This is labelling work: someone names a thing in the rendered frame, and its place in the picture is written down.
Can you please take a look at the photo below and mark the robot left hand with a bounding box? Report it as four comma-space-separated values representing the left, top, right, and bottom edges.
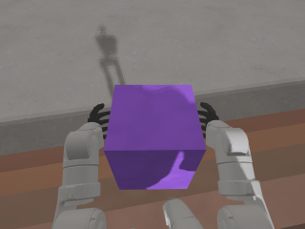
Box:
88, 103, 111, 139

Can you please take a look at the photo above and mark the robot left forearm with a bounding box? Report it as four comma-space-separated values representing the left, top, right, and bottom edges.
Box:
51, 122, 105, 229

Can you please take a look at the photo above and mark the carton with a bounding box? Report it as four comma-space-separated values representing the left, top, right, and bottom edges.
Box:
104, 85, 207, 190

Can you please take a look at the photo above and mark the robot right thigh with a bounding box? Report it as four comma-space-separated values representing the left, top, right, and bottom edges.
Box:
162, 198, 203, 229

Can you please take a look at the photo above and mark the robot right forearm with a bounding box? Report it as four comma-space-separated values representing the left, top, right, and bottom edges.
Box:
205, 120, 275, 229

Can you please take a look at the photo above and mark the right robot upper arm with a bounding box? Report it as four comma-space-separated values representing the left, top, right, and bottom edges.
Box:
217, 204, 274, 229

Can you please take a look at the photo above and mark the robot right hand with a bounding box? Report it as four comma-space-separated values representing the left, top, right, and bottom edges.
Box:
197, 102, 219, 138

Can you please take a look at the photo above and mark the left robot upper arm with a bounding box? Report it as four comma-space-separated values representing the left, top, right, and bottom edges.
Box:
52, 207, 107, 229

